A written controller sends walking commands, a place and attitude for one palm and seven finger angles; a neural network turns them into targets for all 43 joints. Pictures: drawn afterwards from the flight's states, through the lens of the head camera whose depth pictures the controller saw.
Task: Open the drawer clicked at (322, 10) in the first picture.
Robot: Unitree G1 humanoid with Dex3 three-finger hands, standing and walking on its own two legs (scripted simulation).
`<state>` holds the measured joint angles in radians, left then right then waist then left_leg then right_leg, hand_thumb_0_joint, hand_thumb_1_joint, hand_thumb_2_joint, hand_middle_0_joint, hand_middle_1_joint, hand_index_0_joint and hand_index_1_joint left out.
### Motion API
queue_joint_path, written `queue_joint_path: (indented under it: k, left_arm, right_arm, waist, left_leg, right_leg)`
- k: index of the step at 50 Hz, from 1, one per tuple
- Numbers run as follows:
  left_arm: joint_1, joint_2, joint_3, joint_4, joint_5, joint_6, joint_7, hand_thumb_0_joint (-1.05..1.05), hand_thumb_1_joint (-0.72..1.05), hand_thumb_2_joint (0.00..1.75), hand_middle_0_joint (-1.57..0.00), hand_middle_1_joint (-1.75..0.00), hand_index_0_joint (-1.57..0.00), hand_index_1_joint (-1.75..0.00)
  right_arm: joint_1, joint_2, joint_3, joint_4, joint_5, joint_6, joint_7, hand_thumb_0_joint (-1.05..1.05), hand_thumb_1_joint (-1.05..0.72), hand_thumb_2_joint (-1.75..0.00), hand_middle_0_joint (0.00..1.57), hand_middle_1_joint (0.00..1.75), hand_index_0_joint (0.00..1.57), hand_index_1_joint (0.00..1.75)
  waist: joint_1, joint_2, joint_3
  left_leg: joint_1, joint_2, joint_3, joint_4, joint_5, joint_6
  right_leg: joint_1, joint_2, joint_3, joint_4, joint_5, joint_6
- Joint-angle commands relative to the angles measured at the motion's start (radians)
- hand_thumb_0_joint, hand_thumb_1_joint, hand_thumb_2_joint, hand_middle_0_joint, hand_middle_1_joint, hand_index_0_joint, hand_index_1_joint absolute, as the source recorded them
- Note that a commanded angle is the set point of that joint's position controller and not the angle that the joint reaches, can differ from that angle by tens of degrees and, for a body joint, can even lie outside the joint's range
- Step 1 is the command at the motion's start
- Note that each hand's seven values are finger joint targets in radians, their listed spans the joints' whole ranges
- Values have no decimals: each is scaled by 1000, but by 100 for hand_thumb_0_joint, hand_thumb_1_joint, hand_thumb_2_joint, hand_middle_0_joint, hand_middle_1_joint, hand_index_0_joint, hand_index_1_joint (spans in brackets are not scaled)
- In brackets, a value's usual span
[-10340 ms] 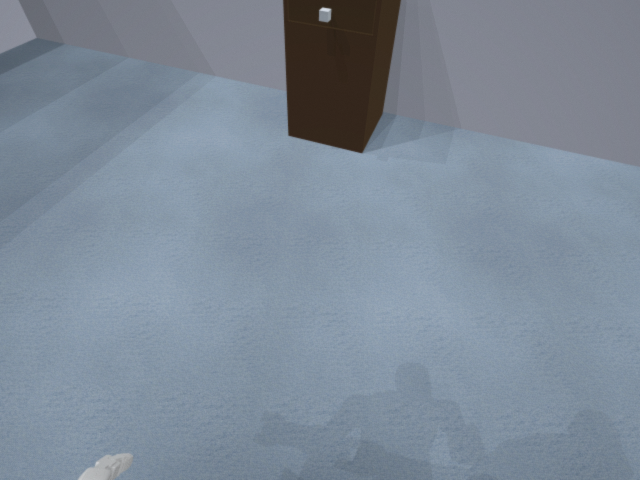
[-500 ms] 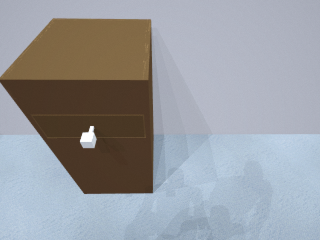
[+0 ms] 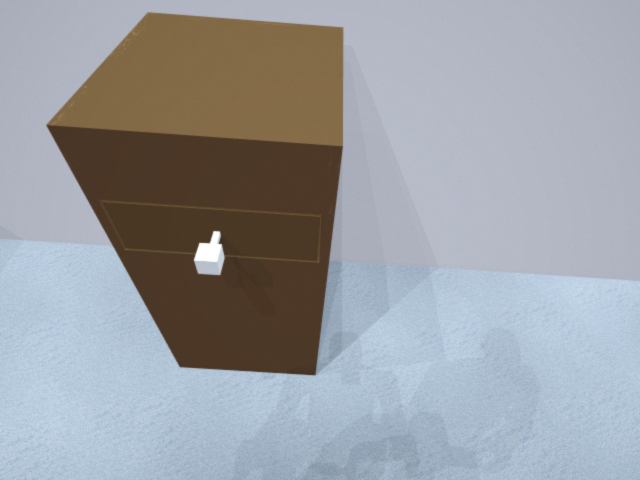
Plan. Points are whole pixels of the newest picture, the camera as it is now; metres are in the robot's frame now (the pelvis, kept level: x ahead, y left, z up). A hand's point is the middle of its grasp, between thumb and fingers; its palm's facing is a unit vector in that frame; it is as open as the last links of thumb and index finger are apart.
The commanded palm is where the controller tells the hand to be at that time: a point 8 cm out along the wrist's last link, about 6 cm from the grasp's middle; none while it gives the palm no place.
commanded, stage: come to a stop and stand still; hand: left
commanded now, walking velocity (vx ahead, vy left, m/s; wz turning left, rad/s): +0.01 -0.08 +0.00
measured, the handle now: (212, 250) +0.50 +0.23 -0.09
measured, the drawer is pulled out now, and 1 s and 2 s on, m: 0.00 0.00 0.00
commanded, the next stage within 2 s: look again from close up in 0.60 s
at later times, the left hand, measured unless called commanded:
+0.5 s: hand out of the picture +0.02 +0.14 -0.17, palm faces +0.05 -0.98 -0.19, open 7.3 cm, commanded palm none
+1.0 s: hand out of the picture -0.02 +0.16 -0.17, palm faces +0.05 -0.99 -0.16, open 7.4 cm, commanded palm none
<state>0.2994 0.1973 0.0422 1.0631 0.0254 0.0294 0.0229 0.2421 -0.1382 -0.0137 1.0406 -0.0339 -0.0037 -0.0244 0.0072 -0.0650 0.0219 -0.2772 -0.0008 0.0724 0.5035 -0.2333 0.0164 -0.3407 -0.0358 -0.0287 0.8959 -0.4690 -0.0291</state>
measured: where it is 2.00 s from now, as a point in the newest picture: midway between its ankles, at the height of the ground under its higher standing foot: outside the picture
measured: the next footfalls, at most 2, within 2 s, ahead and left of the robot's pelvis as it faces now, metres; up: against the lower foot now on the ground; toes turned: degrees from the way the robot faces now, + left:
right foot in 0.14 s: +0.03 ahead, -0.12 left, +0.00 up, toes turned -2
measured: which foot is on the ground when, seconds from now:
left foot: down 0.00-1.00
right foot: up 0.00-0.12, down 0.14-1.00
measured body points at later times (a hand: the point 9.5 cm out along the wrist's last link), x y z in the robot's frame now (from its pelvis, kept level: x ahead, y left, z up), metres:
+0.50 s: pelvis +0.01 -0.03 +0.00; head +0.00 -0.03 +0.45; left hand +0.02 +0.19 -0.16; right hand +0.03 -0.25 -0.16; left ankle +0.02 +0.12 -0.73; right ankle -0.01 -0.12 -0.73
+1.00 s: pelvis +0.00 -0.01 +0.01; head +0.00 +0.00 +0.46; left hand -0.02 +0.21 -0.16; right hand -0.01 -0.22 -0.15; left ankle +0.02 +0.12 -0.73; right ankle -0.01 -0.12 -0.73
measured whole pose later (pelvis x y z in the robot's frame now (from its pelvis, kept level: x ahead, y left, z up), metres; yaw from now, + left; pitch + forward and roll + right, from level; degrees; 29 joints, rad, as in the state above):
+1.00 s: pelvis +0.00 -0.01 +0.01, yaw +0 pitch -2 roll +0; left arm 0.35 0.14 0.00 1.09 0.01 -0.01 0.03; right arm 0.31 -0.13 0.02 1.12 -0.02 0.00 -0.02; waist 0.00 -0.01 0.02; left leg -0.23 0.03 0.03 0.46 -0.21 0.00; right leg -0.16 -0.01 -0.05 0.46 -0.27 -0.01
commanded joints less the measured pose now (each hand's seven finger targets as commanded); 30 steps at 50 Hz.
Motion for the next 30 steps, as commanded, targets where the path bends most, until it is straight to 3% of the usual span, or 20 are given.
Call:
queue_joint_path:
  k: [1, 3, 5, 6, 7, 8, 9, 10, 11, 13, 15, 16, 19, 22, 25, 30]
  left_arm:
    - [81, -13, -16, -24, -1, -24, -11, 0, 90, 90, -20, -30, -20, -30]
    - [75, -19, -21, -21, -4, -33, -9, 0, 90, 90, -20, -30, -20, -30]
    - [118, -13, -19, 0, -5, -43, -5, 0, 90, 90, -20, -30, -20, -30]
    - [126, 14, -17, 7, -4, -51, 0, 0, 90, 90, -20, -30, -20, -30]
    - [175, 69, -19, 25, 10, -54, 38, 0, 90, 90, -20, -30, -20, -30]
    - [118, 105, -23, 0, 6, -69, 34, 0, 90, 90, -20, -30, -20, -30]
    - [60, 104, -26, -27, -1, -73, 28, 0, 90, 90, -20, -30, -20, -30]
    - [61, 81, -20, -19, -6, -79, 31, 0, 90, 90, -20, -30, -20, -30]
    - [54, 67, -22, -19, -11, -81, 34, 0, 90, 90, -20, -30, -20, -30]
    - [55, 60, -26, -24, -12, -78, 32, 0, 90, 90, -20, -30, -20, -30]
    - [72, 57, -26, -19, -12, -75, 29, 0, 90, 90, -20, -30, -20, -30]
    - [86, 59, -25, -17, -12, -75, 27, 0, 90, 90, -20, -30, -20, -30]
    - [87, 57, -27, -11, -13, -68, 25, 0, 90, 90, -20, -30, -20, -30]
    - [89, 61, -25, -16, -14, -66, 23, 0, 90, 90, -20, -30, -20, -30]
    - [81, 62, -26, -23, -15, -61, 20, 0, 90, 90, -20, -30, -20, -30]
    - [81, 63, -26, -27, -16, -59, 18, 0, 90, 90, -20, -30, -20, -30]
  right_arm:
    - [40, -153, -22, -22, 2, -19, -10, 0, -90, -90, 20, 30, 20, 30]
    - [56, -150, -23, -7, 5, -16, -9, 0, -90, -90, 20, 30, 20, 30]
    - [62, -144, -21, 5, 13, -13, -8, 0, -90, -90, 20, 30, 20, 30]
    - [68, -116, -16, 9, 19, -14, -6, 0, -90, -90, 20, 30, 20, 30]
    - [-68, -161, -25, -56, 34, -17, 5, 0, -90, -90, 20, 30, 20, 30]
    - [-35, -105, -6, -92, 26, -11, 15, 0, -90, -90, 20, 30, 20, 30]
    - [52, -62, 1, -73, 17, -10, 16, 0, -90, -90, 20, 30, 20, 30]
    - [58, -77, -2, -49, 12, -12, 13, 0, -90, -90, 20, 30, 20, 30]
    - [76, -86, -3, -40, 15, -13, 10, 0, -90, -90, 20, 30, 20, 30]
    - [95, -79, 4, -25, 19, -17, 7, 0, -90, -90, 20, 30, 20, 30]
    - [93, -85, 7, -16, 18, -17, 3, 0, -90, -90, 20, 30, 20, 30]
    - [94, -84, 7, -13, 19, -17, 0, 0, -90, -90, 20, 30, 20, 30]
    - [103, -88, 10, -2, 20, -12, -3, 0, -90, -90, 20, 30, 20, 30]
    - [98, -89, 10, 0, 20, -10, -3, 0, -90, -90, 20, 30, 20, 30]
    - [100, -95, 12, 6, 18, -7, -2, 0, -90, -90, 20, 30, 20, 30]
    - [96, -104, 15, 14, 18, -12, -2, 0, -90, -90, 20, 30, 20, 30]
  waist:
    - [-1, 175, 20]
    - [-7, 151, 8]
    - [14, 113, -15]
    - [12, 65, -18]
    - [61, -22, 92]
    - [-10, -34, 43]
    - [-46, -46, -69]
    - [-35, -123, -87]
    - [-40, -122, -92]
    - [-39, 8, -62]
    - [-29, 71, -6]
    - [-23, 71, 5]
    - [-23, 64, 52]
    - [-22, 27, 58]
    - [-20, 42, 72]
    - [-12, 68, 48]
  left_leg:
    - [2, 250, -254, -289, -36, 148]
    - [38, 229, -218, -246, 19, 134]
    - [13, 183, -169, -174, -10, 86]
    - [-25, 136, -126, -126, -27, 46]
    - [-47, 90, -46, 58, -58, -18]
    - [-13, 55, -34, 101, -58, -36]
    - [22, 26, -31, 69, -107, -20]
    - [15, 35, -41, 76, -26, -8]
    - [27, 47, -47, 62, 15, -2]
    - [64, 62, -62, 5, 106, 5]
    - [54, 79, -71, 5, 180, 5]
    - [48, 80, -69, 5, 191, 3]
    - [38, 84, -74, -17, 154, 2]
    - [37, 77, -70, -24, 123, -2]
    - [40, 79, -75, -42, 100, -1]
    - [43, 85, -89, -65, 115, 1]
  right_leg:
    - [3, -18, 3, -116, 27, 17]
    - [39, -2, -15, -265, 54, 26]
    - [151, 2, -15, -464, 203, 32]
    - [201, -36, 57, -532, 231, 24]
    - [74, -89, 137, -605, 355, 18]
    - [82, -182, 201, -626, 449, -19]
    - [144, -182, 160, -565, 427, -42]
    - [174, -145, 138, -534, 527, -51]
    - [191, -135, 113, -518, 570, -51]
    - [170, -104, 90, -490, 549, -41]
    - [142, -82, 78, -481, 547, -31]
    - [151, -80, 75, -479, 573, -27]
    - [129, -68, 68, -494, 480, -24]
    - [127, -73, 81, -519, 442, -22]
    - [107, -66, 82, -533, 346, -22]
    - [132, -61, 79, -529, 325, -19]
